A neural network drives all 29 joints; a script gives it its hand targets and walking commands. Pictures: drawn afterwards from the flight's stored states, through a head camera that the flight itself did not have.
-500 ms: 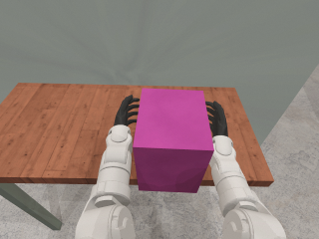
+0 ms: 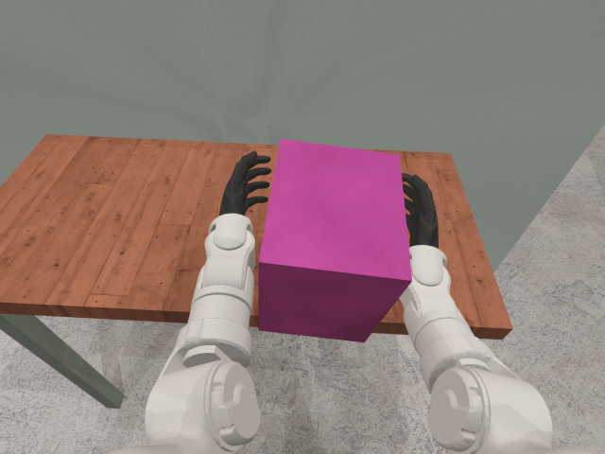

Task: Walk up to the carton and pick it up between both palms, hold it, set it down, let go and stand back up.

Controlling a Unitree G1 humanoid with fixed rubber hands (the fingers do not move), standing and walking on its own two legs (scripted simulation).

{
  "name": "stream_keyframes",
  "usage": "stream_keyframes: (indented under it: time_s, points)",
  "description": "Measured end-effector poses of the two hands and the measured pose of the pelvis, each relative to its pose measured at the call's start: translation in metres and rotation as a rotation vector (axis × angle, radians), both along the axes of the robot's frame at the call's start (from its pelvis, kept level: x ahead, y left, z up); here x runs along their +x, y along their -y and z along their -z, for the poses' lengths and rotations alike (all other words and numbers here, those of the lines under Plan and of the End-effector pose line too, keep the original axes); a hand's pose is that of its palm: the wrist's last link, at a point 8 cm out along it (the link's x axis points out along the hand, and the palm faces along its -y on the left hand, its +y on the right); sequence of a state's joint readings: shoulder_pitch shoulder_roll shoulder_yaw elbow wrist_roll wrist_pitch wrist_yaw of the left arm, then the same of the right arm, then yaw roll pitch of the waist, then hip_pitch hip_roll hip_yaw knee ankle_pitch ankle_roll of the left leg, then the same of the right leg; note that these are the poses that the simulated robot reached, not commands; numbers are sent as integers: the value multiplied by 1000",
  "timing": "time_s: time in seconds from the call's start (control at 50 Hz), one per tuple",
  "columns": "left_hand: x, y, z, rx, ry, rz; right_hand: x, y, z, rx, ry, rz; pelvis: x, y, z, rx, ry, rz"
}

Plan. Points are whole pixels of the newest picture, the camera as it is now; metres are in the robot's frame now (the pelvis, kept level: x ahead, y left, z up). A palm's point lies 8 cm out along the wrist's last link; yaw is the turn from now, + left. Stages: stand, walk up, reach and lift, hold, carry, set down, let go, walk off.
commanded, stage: reach and lift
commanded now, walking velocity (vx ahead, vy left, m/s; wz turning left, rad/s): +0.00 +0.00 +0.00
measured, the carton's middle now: (325, 247) +0.39 -0.01 +0.06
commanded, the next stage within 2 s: hold in 1.82 s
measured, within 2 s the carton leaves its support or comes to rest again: neither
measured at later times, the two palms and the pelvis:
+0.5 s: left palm (196, 183) +0.40 +0.15 +0.17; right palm (405, 197) +0.39 -0.10 +0.16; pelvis +0.01 +0.02 +0.00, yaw +3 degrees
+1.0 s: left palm (199, 166) +0.38 +0.14 +0.21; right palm (425, 181) +0.38 -0.12 +0.19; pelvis -0.01 +0.01 +0.00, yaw +1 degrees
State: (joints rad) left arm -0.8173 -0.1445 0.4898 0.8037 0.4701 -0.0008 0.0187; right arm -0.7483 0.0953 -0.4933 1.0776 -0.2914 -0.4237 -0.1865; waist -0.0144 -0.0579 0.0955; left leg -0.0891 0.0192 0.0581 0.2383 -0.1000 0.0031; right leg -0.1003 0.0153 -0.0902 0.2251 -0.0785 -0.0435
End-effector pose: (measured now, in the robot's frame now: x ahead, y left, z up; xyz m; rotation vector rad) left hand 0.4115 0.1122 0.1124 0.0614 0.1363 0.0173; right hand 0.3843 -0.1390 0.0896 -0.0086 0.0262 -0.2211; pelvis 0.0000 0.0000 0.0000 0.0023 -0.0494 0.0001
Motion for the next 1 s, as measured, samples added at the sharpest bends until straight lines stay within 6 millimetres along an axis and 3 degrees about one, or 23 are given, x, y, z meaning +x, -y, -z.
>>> stream_keyframes:
  time_s: [0.16,0.4,0.6,0.8,1.0]
  points:
    - [6,-18,5,25,-20,-40,17,-17,-9,-5,-15,-53,12,-2,0,-11,-70,-13]
    - [-1,-28,-50,27,22,-45,11,-27,-62,2,13,-62,22,-14,3,-22,71,-44]
    - [-26,-46,-71,42,-19,-76,-7,-44,-74,42,-24,-85,4,-28,4,-25,128,-38]
    - [-31,-33,-85,63,-49,-93,-12,-34,-79,72,-43,-87,-8,-28,4,-19,122,-19]
    - [-30,-26,-100,30,-50,-110,-4,-24,-103,45,-33,-108,-5,-11,4,-14,125,-20]
